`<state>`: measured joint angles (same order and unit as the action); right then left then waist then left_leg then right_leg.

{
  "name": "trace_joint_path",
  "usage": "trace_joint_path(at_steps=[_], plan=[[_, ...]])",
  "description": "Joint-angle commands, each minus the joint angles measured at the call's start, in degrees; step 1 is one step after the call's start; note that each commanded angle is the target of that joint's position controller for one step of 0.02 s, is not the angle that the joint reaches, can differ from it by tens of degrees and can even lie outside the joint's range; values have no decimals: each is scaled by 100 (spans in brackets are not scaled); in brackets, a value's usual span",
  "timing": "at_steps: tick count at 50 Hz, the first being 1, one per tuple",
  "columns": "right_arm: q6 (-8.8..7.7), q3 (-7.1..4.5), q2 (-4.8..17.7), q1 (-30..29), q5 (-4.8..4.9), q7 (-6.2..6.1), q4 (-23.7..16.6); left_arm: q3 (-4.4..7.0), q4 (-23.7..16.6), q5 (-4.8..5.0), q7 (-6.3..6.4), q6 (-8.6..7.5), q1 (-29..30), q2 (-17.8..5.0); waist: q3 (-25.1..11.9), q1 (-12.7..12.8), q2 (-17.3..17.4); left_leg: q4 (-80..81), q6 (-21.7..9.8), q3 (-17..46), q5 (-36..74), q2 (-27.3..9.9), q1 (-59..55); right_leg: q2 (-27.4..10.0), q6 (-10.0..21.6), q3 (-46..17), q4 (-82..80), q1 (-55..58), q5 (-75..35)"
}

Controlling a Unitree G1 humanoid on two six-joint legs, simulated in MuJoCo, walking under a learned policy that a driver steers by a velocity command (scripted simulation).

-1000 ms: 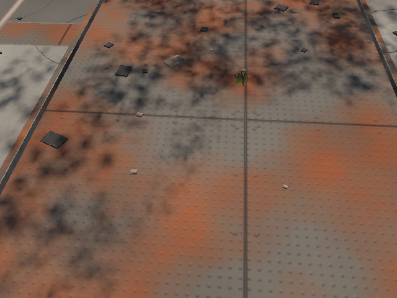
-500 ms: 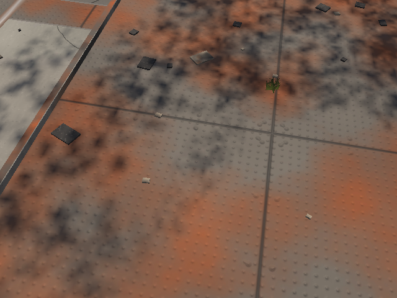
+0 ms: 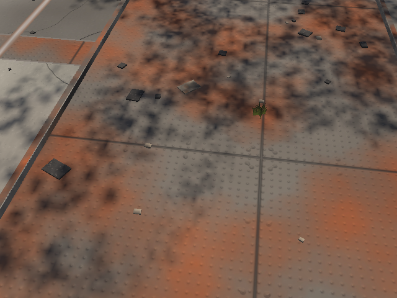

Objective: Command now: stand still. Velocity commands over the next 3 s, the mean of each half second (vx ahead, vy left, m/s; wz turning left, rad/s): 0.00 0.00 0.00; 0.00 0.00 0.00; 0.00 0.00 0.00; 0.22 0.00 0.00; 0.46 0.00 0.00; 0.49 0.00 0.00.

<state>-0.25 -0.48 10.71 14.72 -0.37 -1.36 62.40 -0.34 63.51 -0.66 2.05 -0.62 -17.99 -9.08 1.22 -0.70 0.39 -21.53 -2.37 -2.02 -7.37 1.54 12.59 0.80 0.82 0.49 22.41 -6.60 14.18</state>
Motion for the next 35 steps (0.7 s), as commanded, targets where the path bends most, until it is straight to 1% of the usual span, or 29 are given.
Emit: trace_joint_path(at_steps=[1,14,35], plan=[[-41,-37,387,193,-1,-28,-19,63,-51,4,20,-35,-328,-477,268,17,-79,346,-48,720,-49,-599,-324,-616,201,-617,-625,-641,-43],[-31,10,243,439,-2,-81,312,16,102,14,48,-46,-447,-326,315,20,-80,240,-20,700,299,-635,-360,-602,226,-561,-574,-488,-439],[-8,18,95,538,2,-118,501,-10,215,10,81,-65,-662,-201,362,27,-70,151,9,659,486,-657,-419,-596,246,-540,-547,-381,-738]])
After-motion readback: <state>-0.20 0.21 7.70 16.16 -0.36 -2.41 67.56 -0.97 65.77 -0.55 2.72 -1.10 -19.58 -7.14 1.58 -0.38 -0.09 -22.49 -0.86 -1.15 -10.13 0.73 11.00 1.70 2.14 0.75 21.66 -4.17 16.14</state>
